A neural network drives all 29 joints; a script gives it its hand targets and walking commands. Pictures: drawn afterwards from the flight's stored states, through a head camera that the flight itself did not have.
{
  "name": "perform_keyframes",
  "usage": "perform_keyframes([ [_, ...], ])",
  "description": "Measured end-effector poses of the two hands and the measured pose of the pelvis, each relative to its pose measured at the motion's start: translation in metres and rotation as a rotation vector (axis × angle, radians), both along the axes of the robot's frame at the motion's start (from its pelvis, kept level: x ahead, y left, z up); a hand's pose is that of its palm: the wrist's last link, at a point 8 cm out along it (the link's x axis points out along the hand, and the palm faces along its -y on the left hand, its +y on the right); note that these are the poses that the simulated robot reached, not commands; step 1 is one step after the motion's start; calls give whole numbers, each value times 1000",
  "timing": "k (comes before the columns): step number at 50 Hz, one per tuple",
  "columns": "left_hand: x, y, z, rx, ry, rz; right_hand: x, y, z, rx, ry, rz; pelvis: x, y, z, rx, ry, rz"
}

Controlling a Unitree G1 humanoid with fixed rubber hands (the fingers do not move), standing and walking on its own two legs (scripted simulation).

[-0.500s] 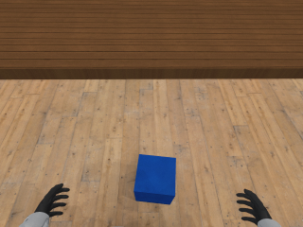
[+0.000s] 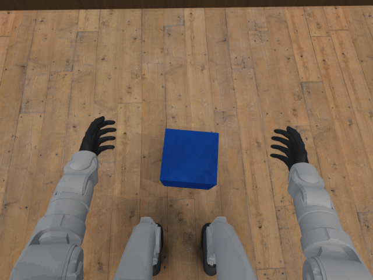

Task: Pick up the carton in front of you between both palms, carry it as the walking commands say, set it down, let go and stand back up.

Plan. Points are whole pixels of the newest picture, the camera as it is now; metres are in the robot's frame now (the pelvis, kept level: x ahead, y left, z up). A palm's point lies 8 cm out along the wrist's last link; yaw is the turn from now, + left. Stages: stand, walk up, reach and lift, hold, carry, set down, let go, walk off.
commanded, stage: reach and lift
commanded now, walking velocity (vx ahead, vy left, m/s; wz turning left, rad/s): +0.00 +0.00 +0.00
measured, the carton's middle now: (189, 161) +0.45 -0.02 -0.56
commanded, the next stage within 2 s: none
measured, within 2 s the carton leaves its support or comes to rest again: neither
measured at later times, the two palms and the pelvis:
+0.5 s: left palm (125, 125) +0.48 +0.17 -0.20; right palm (261, 137) +0.45 -0.21 -0.19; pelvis -0.03 +0.00 -0.08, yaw +0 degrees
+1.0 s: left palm (139, 150) +0.46 +0.17 -0.43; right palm (240, 158) +0.44 -0.21 -0.42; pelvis -0.07 +0.00 -0.27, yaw +0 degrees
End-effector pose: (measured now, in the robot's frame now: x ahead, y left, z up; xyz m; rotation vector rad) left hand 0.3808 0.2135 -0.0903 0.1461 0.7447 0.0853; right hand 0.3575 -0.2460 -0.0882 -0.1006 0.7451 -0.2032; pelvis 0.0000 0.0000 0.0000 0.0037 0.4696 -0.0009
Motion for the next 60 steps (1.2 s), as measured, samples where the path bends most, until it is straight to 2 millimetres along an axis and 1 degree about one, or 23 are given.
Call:
perform_keyframes([
  [5, 34, -14, -10, -29, -42, -5, 31, 9, -11, 26, -50, -11, -24, 1, -16, -1, 74, 3],
  [9, 65, -27, -18, -55, -65, -7, 59, 17, -20, 52, -78, -19, -39, 2, -30, -3, 129, 3],
  [13, 90, -40, -26, -72, -89, -14, 82, 26, -29, 64, -105, -21, -45, 3, -42, -4, 186, 4],
  [17, 102, -47, -42, -74, -94, -20, 93, 31, -44, 66, -111, -23, -43, 3, -48, -4, 246, 5],
  [21, 103, -47, -69, -71, -82, -14, 94, 33, -70, 69, -100, -30, -35, 3, -56, -4, 307, 4],
  [25, 99, -45, -107, -66, -65, -1, 92, 33, -106, 68, -81, -37, -27, 3, -76, -5, 369, 4],
  [31, 90, -41, -182, -61, -46, 12, 85, 31, -179, 59, -56, -40, -23, 3, -125, -8, 436, 5],
  [35, 84, -40, -232, -60, -51, 12, 80, 29, -227, 50, -54, -36, -28, 3, -163, -7, 442, 5],
  [38, 81, -40, -262, -61, -62, 11, 76, 27, -258, 48, -59, -35, -35, 3, -190, -6, 423, 4],
  [43, 82, -41, -295, -62, -76, 15, 76, 28, -293, 54, -71, -39, -49, 4, -230, -6, 367, 1],
  [47, 83, -44, -317, -62, -57, 21, 77, 31, -317, 65, -60, -46, -60, 3, -254, -8, 316, 0],
  [53, 83, -48, -356, -65, -16, 23, 79, 39, -356, 74, -19, -43, -71, 3, -281, -8, 255, -1],
  [57, 82, -50, -384, -65, 1, 23, 79, 41, -384, 72, 1, -40, -74, 2, -297, -7, 226, -1],
  [60, 84, -50, -401, -63, -3, 22, 80, 41, -401, 69, 0, -40, -74, 2, -307, -6, 206, -1],
])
